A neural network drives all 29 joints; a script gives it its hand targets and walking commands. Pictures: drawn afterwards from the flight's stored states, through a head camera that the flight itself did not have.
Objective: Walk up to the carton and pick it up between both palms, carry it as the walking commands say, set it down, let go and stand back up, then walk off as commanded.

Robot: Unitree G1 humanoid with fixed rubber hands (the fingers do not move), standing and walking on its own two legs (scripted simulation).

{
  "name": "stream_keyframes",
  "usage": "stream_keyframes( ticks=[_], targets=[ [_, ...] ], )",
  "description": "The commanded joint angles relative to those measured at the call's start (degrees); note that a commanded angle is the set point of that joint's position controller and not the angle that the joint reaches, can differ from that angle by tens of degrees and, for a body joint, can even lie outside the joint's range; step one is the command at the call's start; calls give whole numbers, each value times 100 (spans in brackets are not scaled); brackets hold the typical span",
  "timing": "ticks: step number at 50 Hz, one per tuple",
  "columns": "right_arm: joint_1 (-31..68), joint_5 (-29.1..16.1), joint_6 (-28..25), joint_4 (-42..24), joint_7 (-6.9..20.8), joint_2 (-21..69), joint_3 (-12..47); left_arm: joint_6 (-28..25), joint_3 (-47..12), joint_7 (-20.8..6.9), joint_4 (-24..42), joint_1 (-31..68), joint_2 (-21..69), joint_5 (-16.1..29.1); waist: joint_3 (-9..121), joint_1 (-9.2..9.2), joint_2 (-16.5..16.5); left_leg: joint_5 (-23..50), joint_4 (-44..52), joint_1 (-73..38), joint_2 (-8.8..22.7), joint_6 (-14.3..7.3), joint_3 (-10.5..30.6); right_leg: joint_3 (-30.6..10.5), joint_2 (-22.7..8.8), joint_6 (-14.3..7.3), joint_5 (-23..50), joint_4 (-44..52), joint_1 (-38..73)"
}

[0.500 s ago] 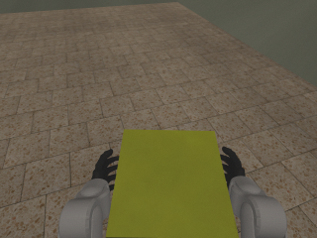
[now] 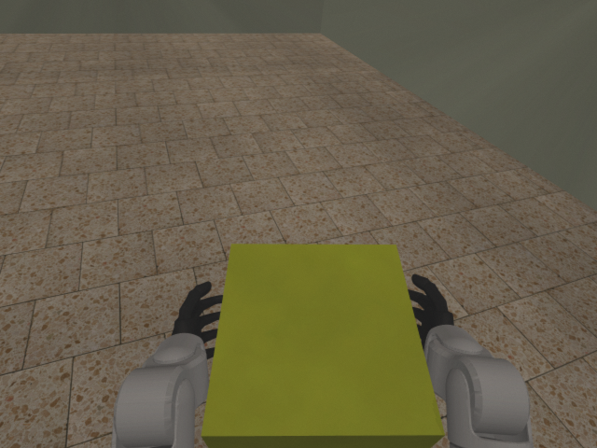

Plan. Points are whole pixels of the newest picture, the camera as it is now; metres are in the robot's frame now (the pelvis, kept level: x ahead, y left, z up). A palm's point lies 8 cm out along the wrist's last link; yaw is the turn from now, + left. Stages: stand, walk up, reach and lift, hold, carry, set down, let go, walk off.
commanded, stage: carry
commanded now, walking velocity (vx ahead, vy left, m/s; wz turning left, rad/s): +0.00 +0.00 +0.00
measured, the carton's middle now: (312, 373) +0.24 +0.00 +0.04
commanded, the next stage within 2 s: none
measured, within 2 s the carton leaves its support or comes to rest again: neither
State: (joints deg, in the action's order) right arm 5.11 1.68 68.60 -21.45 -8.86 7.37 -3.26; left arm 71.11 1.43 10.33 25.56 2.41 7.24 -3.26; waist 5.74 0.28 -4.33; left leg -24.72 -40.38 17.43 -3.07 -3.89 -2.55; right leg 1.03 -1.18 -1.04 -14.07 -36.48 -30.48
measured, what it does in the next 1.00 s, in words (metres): steps on the spot: right foot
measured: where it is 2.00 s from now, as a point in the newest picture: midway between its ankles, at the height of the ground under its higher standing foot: outside the picture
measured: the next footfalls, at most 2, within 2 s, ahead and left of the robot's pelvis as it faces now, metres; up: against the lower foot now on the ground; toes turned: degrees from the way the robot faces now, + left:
right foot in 0.12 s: +0.11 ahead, -0.13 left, +0.00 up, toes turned -4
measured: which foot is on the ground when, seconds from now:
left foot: down 0.00-1.00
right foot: up 0.00-0.10, down 0.12-1.00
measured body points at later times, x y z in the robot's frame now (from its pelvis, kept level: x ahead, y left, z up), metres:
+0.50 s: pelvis -0.03 -0.02 +0.02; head -0.05 -0.02 +0.47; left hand +0.23 +0.13 +0.08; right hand +0.24 -0.16 +0.09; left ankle -0.01 +0.07 -0.71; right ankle +0.07 -0.12 -0.71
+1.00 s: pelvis +0.01 -0.03 +0.02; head +0.01 -0.03 +0.47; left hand +0.28 +0.11 +0.08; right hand +0.29 -0.18 +0.09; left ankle -0.01 +0.07 -0.71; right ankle +0.07 -0.12 -0.71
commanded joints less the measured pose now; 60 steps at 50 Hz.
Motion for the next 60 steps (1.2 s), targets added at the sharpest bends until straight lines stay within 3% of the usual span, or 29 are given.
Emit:
stream_keyframes(
  ticks=[1,6,8,10,12,15,19,21,25,27,29,32,33,36,38,40,41,42,43,44,46,47,48,50,53,56,57,58,60],
  targets=[
    [2497,-1525,-159,-296,853,4755,3227,-368,-3281,-790,729,3364,4749,1511,111,8,1255,-102,2912,1546,1475,2,1694,-199,15,-55,-61,-840,1028],
    [2637,-1734,-316,-709,836,4673,3333,-546,-3148,-706,812,2913,4698,1447,1018,3,1058,2368,1885,546,1104,37,925,10,-301,-168,759,657,1997],
    [2252,-1343,-264,112,768,4228,2998,-554,-2542,-685,-170,2530,4156,1096,1051,-29,543,1773,2035,443,1033,150,782,-29,-380,-160,589,654,2026],
    [2269,-1560,-316,-635,782,4490,3323,-610,-2999,-707,416,2478,4505,1329,985,3,775,1180,2140,91,1066,130,722,57,-316,-146,325,702,1630],
    [2573,-1606,-313,-490,856,4544,3348,-636,-2779,-738,413,2623,4383,1213,754,-6,205,277,2364,664,1074,110,871,32,-291,-115,76,769,1817],
    [2772,-1496,-356,-448,781,4484,3277,-655,-2805,-784,275,2904,4319,1250,589,-16,453,-1171,2512,914,965,-42,873,-50,-238,-195,-562,806,1635],
    [2676,-1623,-310,-752,737,4891,3610,-673,-2973,-890,551,2826,4631,1553,930,-36,-149,-511,1982,558,728,-70,645,-538,-482,-308,-1030,1581,1514],
    [2551,-1376,-404,-269,768,4676,3232,-781,-2875,-955,382,3125,4414,1513,1097,-47,252,-263,1900,294,650,-36,632,-698,-602,-313,-973,1706,1380],
    [2778,-1445,-433,-225,770,4993,3377,-852,-2886,-975,582,3416,4456,1512,1215,-42,6,-240,1671,188,551,-47,526,-901,-764,-228,-1439,2128,1429],
    [2333,-1053,-543,636,788,4474,2883,-933,-2508,-973,-364,3132,4081,1185,1107,-44,282,48,1713,222,617,34,585,-950,-794,-310,-1294,2066,1421],
    [2907,-1620,-638,-913,826,5360,3633,-1009,-3289,-1028,1160,3617,4907,1750,1299,-63,301,-25,1942,152,789,45,785,-595,-644,-281,-813,1739,1510],
    [2374,-1492,-507,-491,761,4827,3415,-856,-2968,-901,547,2902,4466,1494,1349,-45,397,169,1952,357,834,8,697,-515,-662,-259,-420,1540,1722],
    [2009,-1048,-557,703,798,4383,2895,-961,-2477,-927,-301,2847,3924,1121,1416,-15,264,301,1770,440,793,17,606,-649,-745,-272,-372,1661,1963],
    [2474,-1003,-815,555,900,4399,2821,-1179,-2497,-963,-382,3070,4080,972,1450,-20,665,626,1806,240,831,111,514,-521,-681,-307,180,1445,1791],
    [2920,-1514,-832,-804,879,5105,3558,-1142,-3149,-1006,800,3367,4835,1545,1212,-13,613,382,1928,568,851,22,654,-484,-660,-282,83,1399,1876],
    [2602,-1333,-823,-155,854,4831,3296,-1173,-2687,-944,-46,2809,4514,1190,1587,-1,322,634,1753,248,830,-26,507,-392,-603,-334,317,1286,2007],
    [2588,-1595,-753,-820,805,4956,3618,-1096,-3052,-894,784,2877,4571,1464,1690,-40,399,1064,1642,113,853,2,531,-453,-700,-321,578,1328,2043],
    [2341,-1018,-833,673,819,4356,2862,-1200,-2320,-903,-599,2750,3903,958,1747,-20,329,1270,1547,62,854,20,550,-474,-668,-328,796,1297,2077],
    [2022,-1030,-830,553,822,4458,2896,-1237,-2544,-920,-149,2916,4044,1132,1804,-37,441,1231,1449,-28,788,37,415,-473,-714,-376,966,1228,2189],
    [2566,-1742,-800,-1326,800,5207,3788,-1175,-3290,-892,1502,3125,4753,1726,1864,-34,536,1679,1381,-237,879,84,492,-414,-721,-441,1382,1138,2067],
    [2071,-1097,-799,466,766,4491,2899,-1176,-2457,-877,-137,2871,4063,1193,1985,-56,360,1463,1211,-91,774,88,376,-511,-814,-500,1914,1057,2428],
    [2098,-1355,-772,-299,705,4529,3240,-1126,-2707,-822,372,2576,4150,1344,1867,-44,280,1716,1273,-111,847,97,442,-367,-802,-479,2077,984,2347],
    [2264,-996,-805,413,707,4153,2851,-1134,-2353,-860,-503,2635,3885,1067,1648,-45,180,1452,1310,17,813,63,422,-384,-761,-361,1875,1078,2296],
    [2417,-1557,-772,-993,735,4795,3680,-1069,-3082,-879,848,2613,4506,1480,1457,-36,273,1324,1442,43,819,79,461,-442,-774,-387,1260,1068,2143],
    [2176,-1206,-631,46,716,4595,3199,-973,-2800,-868,282,2948,4223,1397,1543,-51,413,1838,1374,-202,867,18,508,-431,-714,-390,1551,1015,2105],
    [2044,-1355,-620,-414,699,4628,3287,-950,-2951,-850,637,2742,4337,1525,1818,-46,530,2704,1132,-379,864,100,434,-282,-738,-466,2650,758,2242],
    [1832,-1014,-632,407,707,4282,2835,-959,-2563,-868,-192,2616,4021,1206,1780,-48,408,2450,1177,-337,843,81,377,-251,-699,-420,2606,736,2233],
    [2162,-1426,-576,-691,697,4661,3430,-885,-2960,-852,738,2519,4329,1462,1672,-35,208,2194,1208,-381,862,64,401,-272,-719,-362,2310,883,2214],
    [2271,-1263,-554,-351,704,4595,3258,-893,-2820,-859,564,2935,4231,1391,1322,-54,165,1710,1405,-146,825,90,439,-330,-722,-337,1734,959,2112]
  ],
)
